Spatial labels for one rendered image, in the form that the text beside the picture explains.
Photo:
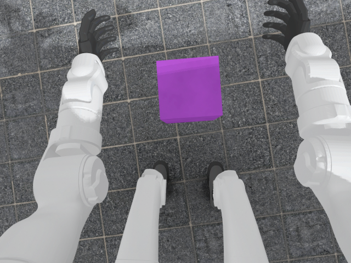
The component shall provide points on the robot left hand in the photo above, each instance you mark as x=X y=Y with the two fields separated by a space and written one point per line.
x=88 y=41

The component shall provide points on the robot left upper arm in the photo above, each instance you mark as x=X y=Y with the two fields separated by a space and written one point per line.
x=66 y=190

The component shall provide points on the right robot forearm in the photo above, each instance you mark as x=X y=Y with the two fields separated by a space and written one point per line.
x=319 y=91

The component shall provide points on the robot foot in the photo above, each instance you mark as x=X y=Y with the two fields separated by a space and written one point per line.
x=214 y=169
x=162 y=167

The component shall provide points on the robot right upper arm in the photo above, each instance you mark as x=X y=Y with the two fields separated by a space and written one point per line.
x=323 y=164

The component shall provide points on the left robot foot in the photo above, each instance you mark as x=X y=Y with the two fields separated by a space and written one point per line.
x=162 y=167

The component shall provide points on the robot right hand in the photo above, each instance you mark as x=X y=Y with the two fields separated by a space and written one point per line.
x=296 y=20

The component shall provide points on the carton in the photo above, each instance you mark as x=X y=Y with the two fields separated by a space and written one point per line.
x=189 y=89

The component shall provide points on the left robot forearm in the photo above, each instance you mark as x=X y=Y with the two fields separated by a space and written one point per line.
x=77 y=130

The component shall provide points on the right robot foot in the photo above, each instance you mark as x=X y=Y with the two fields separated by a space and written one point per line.
x=214 y=169

